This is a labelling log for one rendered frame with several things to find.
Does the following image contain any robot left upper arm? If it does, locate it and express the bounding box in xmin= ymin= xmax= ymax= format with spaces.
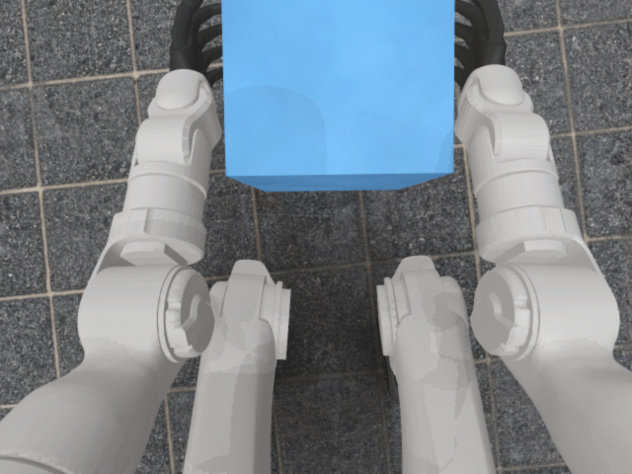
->
xmin=0 ymin=265 xmax=215 ymax=474

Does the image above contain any left robot thigh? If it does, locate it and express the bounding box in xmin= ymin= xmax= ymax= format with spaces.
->
xmin=183 ymin=274 xmax=291 ymax=474

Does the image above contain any robot right upper arm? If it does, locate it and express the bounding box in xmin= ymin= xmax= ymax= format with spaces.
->
xmin=470 ymin=263 xmax=632 ymax=474

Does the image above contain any robot left hand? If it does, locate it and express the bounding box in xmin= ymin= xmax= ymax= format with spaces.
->
xmin=169 ymin=0 xmax=223 ymax=88

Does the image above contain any robot thigh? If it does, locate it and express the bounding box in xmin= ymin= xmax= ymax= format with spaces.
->
xmin=183 ymin=274 xmax=291 ymax=474
xmin=376 ymin=269 xmax=497 ymax=474

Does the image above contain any right robot thigh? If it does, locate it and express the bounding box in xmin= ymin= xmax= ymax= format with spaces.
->
xmin=376 ymin=269 xmax=497 ymax=474

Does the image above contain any right robot forearm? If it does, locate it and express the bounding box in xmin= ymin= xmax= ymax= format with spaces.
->
xmin=454 ymin=64 xmax=619 ymax=336

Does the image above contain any robot right hand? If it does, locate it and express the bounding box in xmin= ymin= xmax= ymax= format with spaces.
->
xmin=454 ymin=0 xmax=507 ymax=92

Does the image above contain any carton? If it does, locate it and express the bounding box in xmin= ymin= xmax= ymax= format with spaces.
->
xmin=221 ymin=0 xmax=454 ymax=192

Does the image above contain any left robot forearm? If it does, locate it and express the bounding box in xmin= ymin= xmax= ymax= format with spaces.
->
xmin=78 ymin=69 xmax=222 ymax=347

